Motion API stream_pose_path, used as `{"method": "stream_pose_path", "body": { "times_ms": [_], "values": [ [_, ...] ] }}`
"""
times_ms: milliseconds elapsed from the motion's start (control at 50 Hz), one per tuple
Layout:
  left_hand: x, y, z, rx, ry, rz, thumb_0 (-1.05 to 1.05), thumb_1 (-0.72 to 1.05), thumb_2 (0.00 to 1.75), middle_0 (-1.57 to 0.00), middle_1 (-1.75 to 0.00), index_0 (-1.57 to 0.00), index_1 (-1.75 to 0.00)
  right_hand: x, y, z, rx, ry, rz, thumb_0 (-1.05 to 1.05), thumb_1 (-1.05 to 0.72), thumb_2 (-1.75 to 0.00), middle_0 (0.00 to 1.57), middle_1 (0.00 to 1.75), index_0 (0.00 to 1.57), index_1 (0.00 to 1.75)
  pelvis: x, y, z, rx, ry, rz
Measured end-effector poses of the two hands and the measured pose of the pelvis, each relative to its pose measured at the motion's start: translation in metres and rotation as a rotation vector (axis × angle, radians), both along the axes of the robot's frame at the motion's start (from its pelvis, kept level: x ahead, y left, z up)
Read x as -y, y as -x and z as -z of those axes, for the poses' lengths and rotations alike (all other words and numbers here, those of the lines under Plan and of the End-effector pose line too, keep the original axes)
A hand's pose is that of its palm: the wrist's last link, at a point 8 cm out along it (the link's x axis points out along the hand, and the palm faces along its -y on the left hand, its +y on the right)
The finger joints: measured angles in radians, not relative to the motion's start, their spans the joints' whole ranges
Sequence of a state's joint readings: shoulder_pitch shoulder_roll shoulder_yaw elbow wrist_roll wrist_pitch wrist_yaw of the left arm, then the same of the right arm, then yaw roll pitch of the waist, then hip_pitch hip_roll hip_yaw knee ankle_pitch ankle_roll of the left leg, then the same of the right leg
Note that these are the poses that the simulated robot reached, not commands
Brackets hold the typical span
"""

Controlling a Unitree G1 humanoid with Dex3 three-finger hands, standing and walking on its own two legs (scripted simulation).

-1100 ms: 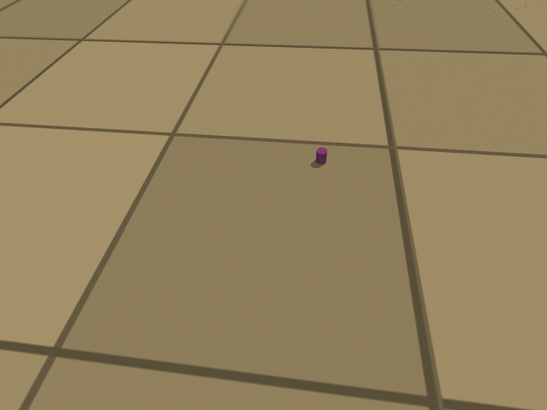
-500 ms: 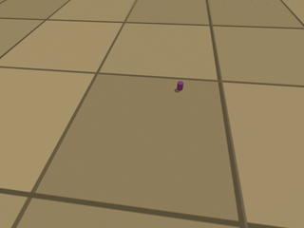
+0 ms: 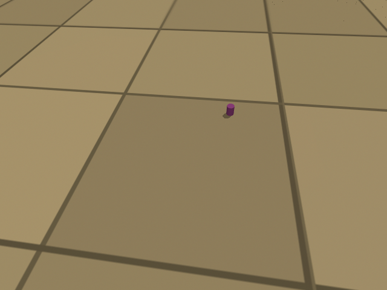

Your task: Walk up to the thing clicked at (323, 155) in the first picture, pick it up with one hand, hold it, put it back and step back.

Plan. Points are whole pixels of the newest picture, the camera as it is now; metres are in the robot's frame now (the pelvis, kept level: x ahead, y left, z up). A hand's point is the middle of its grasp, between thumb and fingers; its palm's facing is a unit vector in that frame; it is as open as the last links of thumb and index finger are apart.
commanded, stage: stand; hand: left
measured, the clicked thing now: (230, 109) +1.49 -0.26 -0.74
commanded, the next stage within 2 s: walk up in 0.02 s
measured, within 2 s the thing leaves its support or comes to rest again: neither
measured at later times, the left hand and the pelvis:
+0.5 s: hand (112, 239) +0.28 +0.24 -0.13, palm faces -0.27 -0.79 -0.56, open 7.4 cm; pelvis +0.11 -0.04 -0.04, yaw -23 degrees
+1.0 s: hand (161, 122) +0.73 +0.15 -0.15, palm faces -0.64 -0.57 -0.51, open 7.4 cm; pelvis +0.43 -0.01 -0.02, yaw -42 degrees
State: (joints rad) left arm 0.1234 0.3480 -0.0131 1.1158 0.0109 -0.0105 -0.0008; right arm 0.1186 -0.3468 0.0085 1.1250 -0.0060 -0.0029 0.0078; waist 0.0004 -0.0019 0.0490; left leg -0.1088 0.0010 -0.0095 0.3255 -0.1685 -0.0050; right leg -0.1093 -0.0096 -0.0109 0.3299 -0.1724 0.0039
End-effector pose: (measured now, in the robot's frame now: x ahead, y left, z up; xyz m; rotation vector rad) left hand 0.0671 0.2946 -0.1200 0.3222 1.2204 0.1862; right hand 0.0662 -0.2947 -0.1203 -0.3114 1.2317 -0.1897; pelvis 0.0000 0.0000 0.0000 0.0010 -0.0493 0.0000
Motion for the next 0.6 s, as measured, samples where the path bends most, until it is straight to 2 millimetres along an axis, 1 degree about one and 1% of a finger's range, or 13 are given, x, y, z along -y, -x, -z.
{"method": "stream_pose_path", "body": {
  "times_ms": [40,100,140,160,200,280,320,360,420,460,520,560,600],
  "values": [
    [0.0,0.0,-0.001,0.002,0.005,0.003,0.0,0.9,0.9,-0.21,-0.3,-0.2,-0.3,0.001,0.0,-0.001,0.008,-0.008,0.003,0.01,-0.91,-0.9,0.2,0.3,0.21,0.3,0.0,0.0,0.0,-0.002,-0.002,0.011],
    [-0.006,0.001,-0.003,-0.029,0.004,0.056,0.0,0.9,0.9,-0.21,-0.3,-0.2,-0.3,0.011,-0.005,-0.006,0.093,-0.019,0.034,0.01,-0.9,-0.9,0.2,0.3,0.21,0.3,-0.004,-0.002,0.003,-0.022,-0.006,0.082],
    [-0.013,-0.005,-0.004,-0.084,-0.017,0.099,0.0,0.9,0.9,-0.21,-0.3,-0.2,-0.3,0.019,-0.002,-0.01,0.161,-0.007,0.083,0.01,-0.9,-0.9,0.21,0.3,0.21,0.3,-0.008,-0.005,0.005,-0.038,-0.011,0.134],
    [-0.016,-0.013,-0.006,-0.107,-0.033,0.126,0.0,0.9,0.9,-0.21,-0.3,-0.2,-0.3,0.025,0.003,-0.011,0.185,0.002,0.114,0.01,-0.9,-0.9,0.21,0.3,0.21,0.3,-0.009,-0.006,0.006,-0.045,-0.008,0.16],
    [-0.018,-0.037,-0.011,-0.112,-0.062,0.183,0.01,0.9,0.9,-0.21,-0.3,-0.2,-0.3,0.035,0.018,-0.012,0.193,0.024,0.172,0.01,-0.9,-0.9,0.21,0.3,0.21,0.3,-0.009,-0.01,0.007,-0.045,0.0,0.2],
    [-0.013,-0.1,-0.03,-0.02,-0.09,0.26,0.01,0.9,0.9,-0.21,-0.3,-0.2,-0.3,0.052,0.047,-0.007,0.129,0.032,0.259,0.01,-0.9,-0.9,0.2,0.3,0.21,0.3,0.002,-0.031,0.007,-0.031,-0.012,0.261],
    [-0.006,-0.132,-0.039,0.031,-0.109,0.297,0.01,0.9,0.9,-0.21,-0.3,-0.2,-0.3,0.062,0.051,0.0,0.115,0.026,0.299,0.01,-0.9,-0.9,0.2,0.3,0.21,0.3,0.009,-0.045,0.01,-0.024,-0.015,0.298],
    [0.0,-0.162,-0.044,0.072,-0.144,0.333,0.0,0.9,0.9,-0.21,-0.3,-0.2,-0.3,0.074,0.047,0.011,0.127,0.023,0.328,0.01,-0.9,-0.9,0.2,0.3,0.2,0.3,0.019,-0.062,0.019,-0.019,-0.025,0.329],
    [0.01,-0.2,-0.041,0.148,-0.205,0.36,0.0,0.9,0.9,-0.21,-0.3,-0.2,-0.3,0.092,0.03,0.034,0.138,0.024,0.337,0.01,-0.9,-0.9,0.2,0.3,0.2,0.3,0.036,-0.083,0.04,-0.019,-0.001,0.355],
    [0.016,-0.213,-0.037,0.181,-0.221,0.359,0.0,0.9,0.9,-0.21,-0.3,-0.2,-0.3,0.095,0.01,0.042,0.137,0.008,0.325,0.01,-0.91,-0.9,0.2,0.3,0.2,0.3,0.041,-0.097,0.046,-0.014,0.029,0.366],
    [0.027,-0.221,-0.033,0.132,-0.21,0.364,0.0,0.9,0.9,-0.2,-0.3,-0.2,-0.3,0.091,-0.032,0.037,0.184,-0.035,0.317,0.02,-0.91,-0.9,0.2,0.3,0.2,0.3,0.043,-0.123,0.039,-0.005,0.046,0.412],
    [0.033,-0.227,-0.031,0.077,-0.194,0.376,0.0,0.9,0.9,-0.21,-0.3,-0.2,-0.3,0.087,-0.063,0.027,0.235,-0.05,0.311,0.02,-0.91,-0.9,0.2,0.3,0.2,0.3,0.043,-0.144,0.031,0.004,0.045,0.444],
    [0.038,-0.239,-0.029,0.032,-0.178,0.395,0.0,0.9,0.9,-0.21,-0.3,-0.2,-0.3,0.084,-0.092,0.016,0.277,-0.055,0.301,0.02,-0.91,-0.9,0.2,0.3,0.2,0.3,0.042,-0.167,0.025,0.01,0.039,0.477]
  ]
}}
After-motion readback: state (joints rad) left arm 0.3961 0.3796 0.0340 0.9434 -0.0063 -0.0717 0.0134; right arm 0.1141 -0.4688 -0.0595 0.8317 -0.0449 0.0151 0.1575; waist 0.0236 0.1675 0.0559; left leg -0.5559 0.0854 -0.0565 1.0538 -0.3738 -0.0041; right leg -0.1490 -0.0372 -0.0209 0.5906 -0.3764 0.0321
